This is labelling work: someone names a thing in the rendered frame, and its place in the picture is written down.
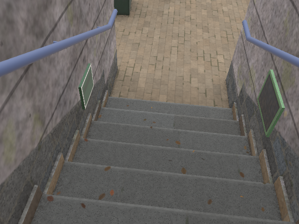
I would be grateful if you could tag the stairs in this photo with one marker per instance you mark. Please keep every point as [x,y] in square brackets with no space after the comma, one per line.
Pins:
[153,162]

